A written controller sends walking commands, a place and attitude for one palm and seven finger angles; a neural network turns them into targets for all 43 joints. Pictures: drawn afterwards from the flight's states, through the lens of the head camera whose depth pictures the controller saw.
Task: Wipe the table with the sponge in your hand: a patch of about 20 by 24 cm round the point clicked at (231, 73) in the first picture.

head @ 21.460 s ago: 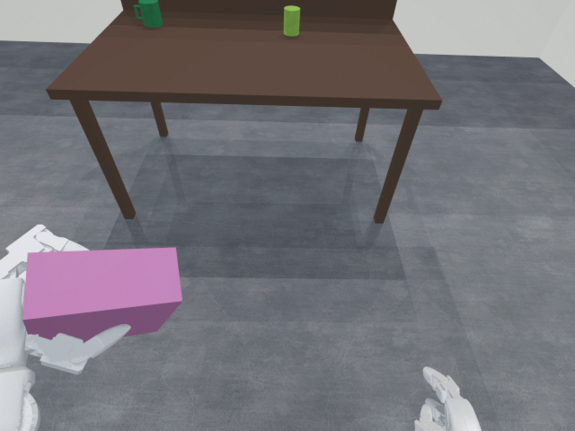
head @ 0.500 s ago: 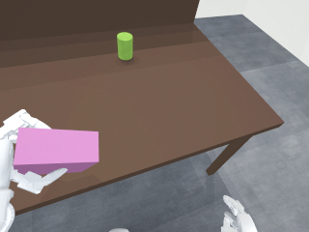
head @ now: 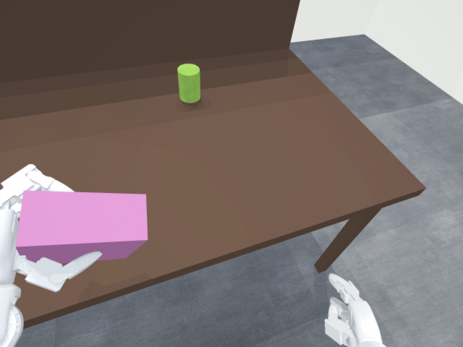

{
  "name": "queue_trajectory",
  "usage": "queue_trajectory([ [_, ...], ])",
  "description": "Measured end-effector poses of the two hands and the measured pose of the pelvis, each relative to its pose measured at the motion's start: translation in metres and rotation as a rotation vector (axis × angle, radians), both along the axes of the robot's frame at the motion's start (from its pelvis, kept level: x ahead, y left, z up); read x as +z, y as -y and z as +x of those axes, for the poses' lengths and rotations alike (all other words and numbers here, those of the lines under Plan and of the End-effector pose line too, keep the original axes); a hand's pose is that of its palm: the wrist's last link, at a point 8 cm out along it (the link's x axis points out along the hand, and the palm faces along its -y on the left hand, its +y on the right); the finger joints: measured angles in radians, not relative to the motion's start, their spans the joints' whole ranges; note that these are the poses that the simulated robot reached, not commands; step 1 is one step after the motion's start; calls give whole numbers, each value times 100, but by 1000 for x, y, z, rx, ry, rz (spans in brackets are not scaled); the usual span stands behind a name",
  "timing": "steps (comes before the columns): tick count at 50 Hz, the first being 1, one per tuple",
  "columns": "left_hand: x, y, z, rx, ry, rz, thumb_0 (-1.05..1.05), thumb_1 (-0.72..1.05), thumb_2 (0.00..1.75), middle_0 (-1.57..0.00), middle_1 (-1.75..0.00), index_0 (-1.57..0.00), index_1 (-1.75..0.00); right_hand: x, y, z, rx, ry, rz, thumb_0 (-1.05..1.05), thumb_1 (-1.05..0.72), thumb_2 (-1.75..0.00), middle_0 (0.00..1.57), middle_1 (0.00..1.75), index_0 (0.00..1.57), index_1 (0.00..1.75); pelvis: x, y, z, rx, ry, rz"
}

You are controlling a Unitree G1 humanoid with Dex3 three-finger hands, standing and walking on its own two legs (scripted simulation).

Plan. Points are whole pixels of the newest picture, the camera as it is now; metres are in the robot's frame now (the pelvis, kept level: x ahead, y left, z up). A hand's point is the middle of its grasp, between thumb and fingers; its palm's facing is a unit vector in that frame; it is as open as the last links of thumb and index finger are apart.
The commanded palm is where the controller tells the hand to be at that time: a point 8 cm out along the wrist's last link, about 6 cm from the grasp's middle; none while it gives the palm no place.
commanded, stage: look again from close up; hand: left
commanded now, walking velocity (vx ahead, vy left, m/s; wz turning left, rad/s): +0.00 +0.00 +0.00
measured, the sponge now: (102, 230) +0.24 +0.20 +0.12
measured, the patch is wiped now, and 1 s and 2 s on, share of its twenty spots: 0.00 0.00 0.00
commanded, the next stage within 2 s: come to a stop and stand still in 0.32 s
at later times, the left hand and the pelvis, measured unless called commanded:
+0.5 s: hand (55, 249) +0.19 +0.23 +0.15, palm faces +0.34 -0.86 -0.38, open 10.1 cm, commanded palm +0.14 +0.27 +0.18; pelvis -0.02 -0.01 +0.00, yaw +0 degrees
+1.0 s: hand (47, 226) +0.22 +0.26 +0.15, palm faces +0.35 -0.84 -0.42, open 10.1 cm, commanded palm +0.16 +0.29 +0.18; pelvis +0.00 +0.01 +0.00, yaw -1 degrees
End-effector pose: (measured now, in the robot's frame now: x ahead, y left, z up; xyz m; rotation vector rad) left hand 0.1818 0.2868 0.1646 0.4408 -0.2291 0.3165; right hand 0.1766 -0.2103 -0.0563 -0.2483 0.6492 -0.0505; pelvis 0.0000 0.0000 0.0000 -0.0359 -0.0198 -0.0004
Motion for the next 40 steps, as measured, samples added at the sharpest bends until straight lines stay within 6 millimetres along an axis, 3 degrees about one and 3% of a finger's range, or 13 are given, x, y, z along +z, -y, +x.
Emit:
queue_trajectory([
  [8,11,5,-11,-20,38,21,-1,-49,102,-74,-135,-74,-135,-1,15,-26,-48,-8,-10,1,-90,-90,20,30,20,30,2,4,-9,-1,4,1],
  [19,3,11,-23,-26,12,4,-1,-49,102,-74,-135,-74,-135,-5,24,-52,-76,-20,-11,1,-90,-90,20,30,20,30,2,6,-20,-1,10,3],
  [30,5,12,-29,-9,25,4,-1,-49,102,-74,-135,-74,-135,-5,20,-47,-53,-6,0,1,-90,-90,20,30,20,30,2,8,-23,1,16,2],
  [32,20,0,-22,-14,71,131,-1,-49,102,-75,-135,-74,-135,-7,18,-45,-13,-15,-22,1,-90,-90,20,30,20,30,0,11,-26,12,10,-2],
  [36,34,-26,-11,64,156,104,-1,-49,102,-74,-135,-74,-135,-9,15,-41,-14,-13,10,1,-90,-90,20,30,20,30,-1,8,-30,-8,14,5],
  [40,23,-11,-12,13,103,69,-1,-49,102,-74,-135,-74,-135,-8,11,-39,-53,18,43,1,-90,-90,20,30,20,30,0,-1,-23,-28,7,12],
])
